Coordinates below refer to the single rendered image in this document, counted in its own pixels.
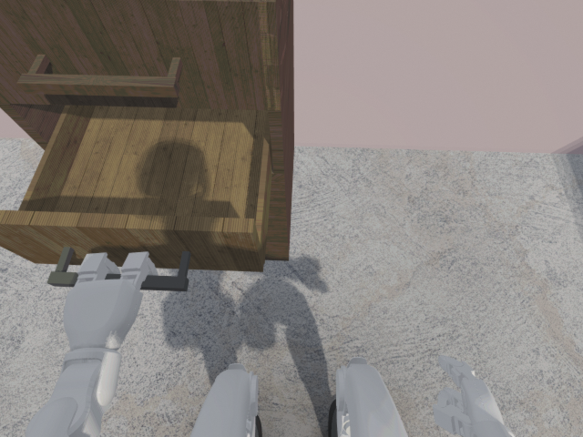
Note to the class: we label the cabinet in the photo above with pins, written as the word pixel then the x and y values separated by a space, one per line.
pixel 225 54

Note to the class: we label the robot left hand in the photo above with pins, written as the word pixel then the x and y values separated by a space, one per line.
pixel 99 312

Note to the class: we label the robot right hand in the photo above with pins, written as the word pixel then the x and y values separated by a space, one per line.
pixel 457 412

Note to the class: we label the drawer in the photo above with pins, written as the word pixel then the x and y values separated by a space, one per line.
pixel 164 180

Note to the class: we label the handle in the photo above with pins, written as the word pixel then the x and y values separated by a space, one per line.
pixel 61 278
pixel 90 85

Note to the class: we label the right robot shin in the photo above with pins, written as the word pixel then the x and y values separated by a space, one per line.
pixel 343 423

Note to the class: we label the left robot thigh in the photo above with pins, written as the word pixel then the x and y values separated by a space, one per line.
pixel 232 399

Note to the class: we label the robot left forearm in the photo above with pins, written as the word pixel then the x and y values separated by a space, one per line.
pixel 84 391

